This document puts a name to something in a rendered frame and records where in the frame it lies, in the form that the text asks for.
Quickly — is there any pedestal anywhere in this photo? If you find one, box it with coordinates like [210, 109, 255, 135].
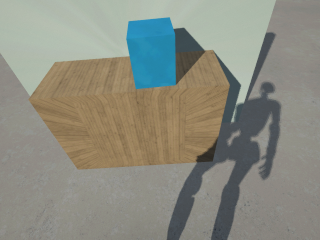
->
[28, 50, 230, 170]

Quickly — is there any carton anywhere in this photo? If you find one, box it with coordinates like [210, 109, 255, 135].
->
[126, 17, 176, 89]

